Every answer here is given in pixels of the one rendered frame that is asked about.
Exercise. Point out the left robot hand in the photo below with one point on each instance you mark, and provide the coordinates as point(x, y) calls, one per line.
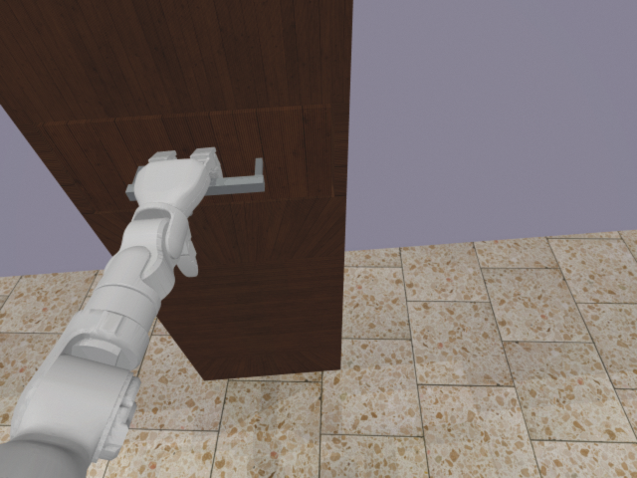
point(181, 183)

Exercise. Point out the drawer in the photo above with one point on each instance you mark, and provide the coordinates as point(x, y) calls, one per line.
point(103, 155)

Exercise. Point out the cabinet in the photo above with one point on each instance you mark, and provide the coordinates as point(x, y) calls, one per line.
point(268, 296)

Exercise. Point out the left robot forearm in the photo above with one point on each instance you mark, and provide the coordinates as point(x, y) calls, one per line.
point(113, 326)

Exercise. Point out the left robot upper arm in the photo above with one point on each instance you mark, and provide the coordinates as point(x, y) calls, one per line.
point(80, 413)

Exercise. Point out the handle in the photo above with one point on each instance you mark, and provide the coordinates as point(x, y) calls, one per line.
point(225, 185)

